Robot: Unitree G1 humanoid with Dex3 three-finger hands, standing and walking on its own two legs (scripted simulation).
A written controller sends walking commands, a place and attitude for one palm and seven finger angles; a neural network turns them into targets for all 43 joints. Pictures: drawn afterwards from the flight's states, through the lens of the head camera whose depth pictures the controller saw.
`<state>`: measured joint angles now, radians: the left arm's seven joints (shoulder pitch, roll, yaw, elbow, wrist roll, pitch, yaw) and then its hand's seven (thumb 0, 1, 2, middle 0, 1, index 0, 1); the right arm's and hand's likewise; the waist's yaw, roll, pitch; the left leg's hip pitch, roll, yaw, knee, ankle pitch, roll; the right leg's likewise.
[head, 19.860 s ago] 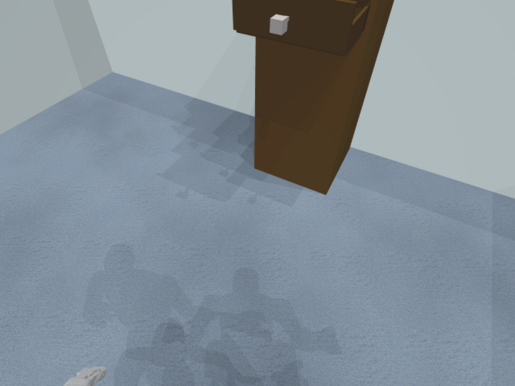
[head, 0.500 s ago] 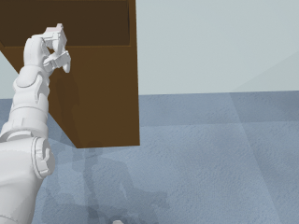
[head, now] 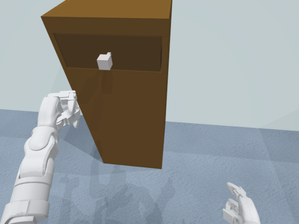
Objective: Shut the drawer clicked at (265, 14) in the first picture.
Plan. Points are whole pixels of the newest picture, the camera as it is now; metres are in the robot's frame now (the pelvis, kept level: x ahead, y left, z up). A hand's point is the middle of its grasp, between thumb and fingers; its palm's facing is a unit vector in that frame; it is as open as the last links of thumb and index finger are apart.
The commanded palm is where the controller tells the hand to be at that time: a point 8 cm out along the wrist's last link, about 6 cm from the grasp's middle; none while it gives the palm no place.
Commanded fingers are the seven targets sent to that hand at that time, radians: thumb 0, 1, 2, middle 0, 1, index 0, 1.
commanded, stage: draw the hand back to the body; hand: left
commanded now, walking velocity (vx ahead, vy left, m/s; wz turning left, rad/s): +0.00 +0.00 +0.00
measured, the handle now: (106, 59) +0.63 +0.20 +0.14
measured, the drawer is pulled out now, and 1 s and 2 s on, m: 0.00 0.00 0.00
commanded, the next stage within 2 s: step back with the hand held close in 0.76 s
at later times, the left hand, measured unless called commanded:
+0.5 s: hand (40, 161) +0.20 +0.23 +0.16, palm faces +0.32 -0.89 -0.33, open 3.3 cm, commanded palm +0.14 +0.28 +0.18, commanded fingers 0.00 0.90 0.90 -1.40 -1.60 -1.40 -1.60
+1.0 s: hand (24, 166) +0.18 +0.24 +0.18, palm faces +0.37 -0.83 -0.42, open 3.3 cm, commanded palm +0.12 +0.29 +0.19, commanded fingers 0.00 0.90 0.90 -1.40 -1.60 -1.40 -1.60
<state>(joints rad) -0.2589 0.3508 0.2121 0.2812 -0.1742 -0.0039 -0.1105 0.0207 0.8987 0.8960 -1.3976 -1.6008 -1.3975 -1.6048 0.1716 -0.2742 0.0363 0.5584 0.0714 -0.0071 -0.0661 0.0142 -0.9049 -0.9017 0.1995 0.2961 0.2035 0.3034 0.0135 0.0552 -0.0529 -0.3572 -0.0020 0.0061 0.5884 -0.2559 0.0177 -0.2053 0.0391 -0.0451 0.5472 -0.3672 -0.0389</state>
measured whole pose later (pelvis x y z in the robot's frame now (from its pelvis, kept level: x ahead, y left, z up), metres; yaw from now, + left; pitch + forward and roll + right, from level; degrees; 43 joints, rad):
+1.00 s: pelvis +0.00 +0.01 +0.01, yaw +0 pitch -3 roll -1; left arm 0.53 0.35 0.31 -0.46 -0.07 -0.15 0.09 0.02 0.89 0.90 -1.40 -1.60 -1.40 -1.60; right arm 0.17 -0.22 0.04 0.58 0.00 -0.03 -0.07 0.02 -0.90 -0.90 0.20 0.30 0.21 0.30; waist 0.03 0.07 0.01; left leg -0.20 -0.01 0.00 0.44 -0.18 0.03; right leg -0.03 0.04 -0.05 0.35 -0.27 -0.03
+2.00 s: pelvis -0.14 +0.05 +0.00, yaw -1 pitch +1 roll -4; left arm 0.60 0.43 0.33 -0.61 -0.09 -0.26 0.12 0.02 0.89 0.89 -1.40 -1.60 -1.40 -1.60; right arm 0.14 -0.18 0.02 0.62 0.00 -0.06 -0.05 0.02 -0.90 -0.90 0.20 0.30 0.21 0.30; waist 0.02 0.05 0.03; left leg -0.51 0.00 0.02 0.45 0.00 0.03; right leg -0.10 0.08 -0.02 0.47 -0.38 -0.02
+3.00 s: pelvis -0.30 +0.08 +0.00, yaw +3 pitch -3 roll +1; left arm 0.60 0.37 0.34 -0.55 -0.02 -0.22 0.16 0.02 0.89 0.89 -1.40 -1.60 -1.40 -1.60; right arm 0.25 -0.23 -0.03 0.64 0.00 -0.12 -0.09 0.02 -0.90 -0.90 0.20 0.30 0.20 0.30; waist -0.01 -0.02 0.00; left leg -0.25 0.04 0.04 0.55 -0.25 -0.03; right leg -0.26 -0.03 -0.07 0.60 -0.29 -0.02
